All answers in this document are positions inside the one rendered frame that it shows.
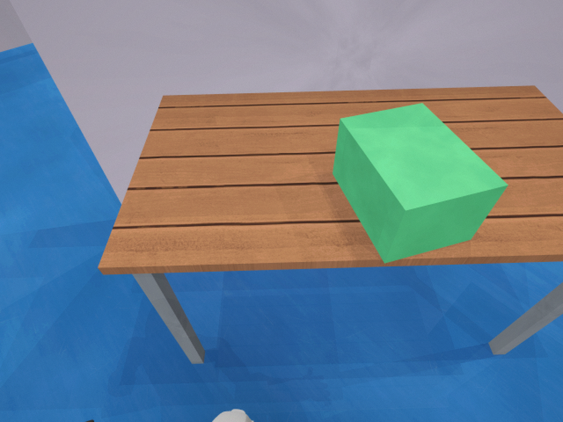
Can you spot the carton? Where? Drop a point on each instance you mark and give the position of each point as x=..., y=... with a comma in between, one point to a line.
x=413, y=184

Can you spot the table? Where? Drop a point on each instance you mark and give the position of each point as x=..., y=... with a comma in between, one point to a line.
x=244, y=182

